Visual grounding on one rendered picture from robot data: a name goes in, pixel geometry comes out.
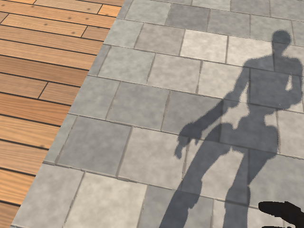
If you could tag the right robot hand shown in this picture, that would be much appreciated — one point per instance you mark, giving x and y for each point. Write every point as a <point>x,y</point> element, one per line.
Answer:
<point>285,210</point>

